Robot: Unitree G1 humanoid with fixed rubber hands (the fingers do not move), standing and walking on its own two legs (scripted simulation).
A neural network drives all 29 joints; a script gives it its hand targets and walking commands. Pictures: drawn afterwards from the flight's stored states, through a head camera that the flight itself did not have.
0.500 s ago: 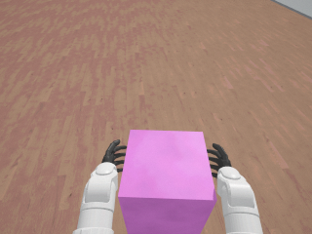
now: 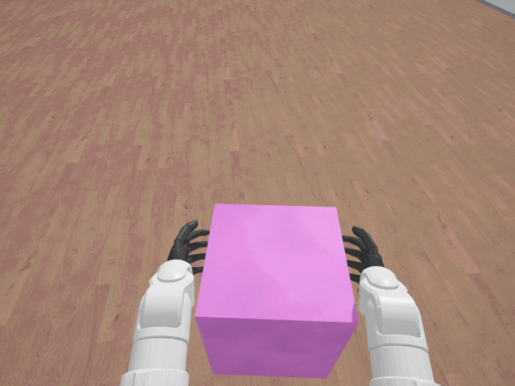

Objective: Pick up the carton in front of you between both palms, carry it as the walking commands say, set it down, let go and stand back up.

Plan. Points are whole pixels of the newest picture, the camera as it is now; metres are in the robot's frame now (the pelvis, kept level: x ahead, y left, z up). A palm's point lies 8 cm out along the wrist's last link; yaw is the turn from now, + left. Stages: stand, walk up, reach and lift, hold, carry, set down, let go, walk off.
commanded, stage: carry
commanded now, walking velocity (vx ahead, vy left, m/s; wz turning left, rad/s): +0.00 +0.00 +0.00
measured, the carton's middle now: (272, 293) +0.29 +0.00 -0.05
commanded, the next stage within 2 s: none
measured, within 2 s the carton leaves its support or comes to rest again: neither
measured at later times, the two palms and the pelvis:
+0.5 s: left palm (181, 234) +0.35 +0.16 +0.05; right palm (357, 239) +0.35 -0.14 +0.05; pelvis +0.06 +0.01 +0.00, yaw -1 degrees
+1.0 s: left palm (204, 159) +0.54 +0.14 +0.06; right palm (344, 160) +0.56 -0.15 +0.05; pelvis +0.26 -0.02 +0.03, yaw +3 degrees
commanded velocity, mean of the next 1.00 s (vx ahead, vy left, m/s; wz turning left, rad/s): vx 0.30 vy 0.00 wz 0.00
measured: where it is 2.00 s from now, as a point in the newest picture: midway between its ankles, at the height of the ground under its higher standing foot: (269, 368)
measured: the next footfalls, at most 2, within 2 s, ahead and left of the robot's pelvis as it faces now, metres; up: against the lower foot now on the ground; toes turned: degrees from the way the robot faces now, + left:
right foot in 0.78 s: +0.26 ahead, -0.13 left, +0.00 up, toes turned -11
left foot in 1.10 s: +0.44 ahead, +0.10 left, +0.00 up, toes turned -13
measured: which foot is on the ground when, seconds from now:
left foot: down 0.00-0.78, up 0.80-1.00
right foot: down 0.00-0.48, up 0.50-0.76, down 0.78-1.00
